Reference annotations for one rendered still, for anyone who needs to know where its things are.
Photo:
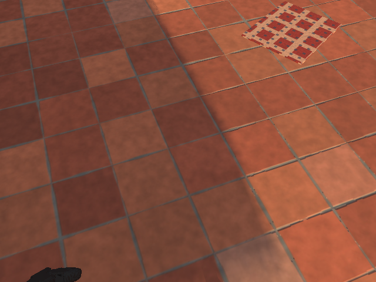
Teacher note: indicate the left robot hand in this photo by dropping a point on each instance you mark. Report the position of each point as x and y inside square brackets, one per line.
[68, 274]

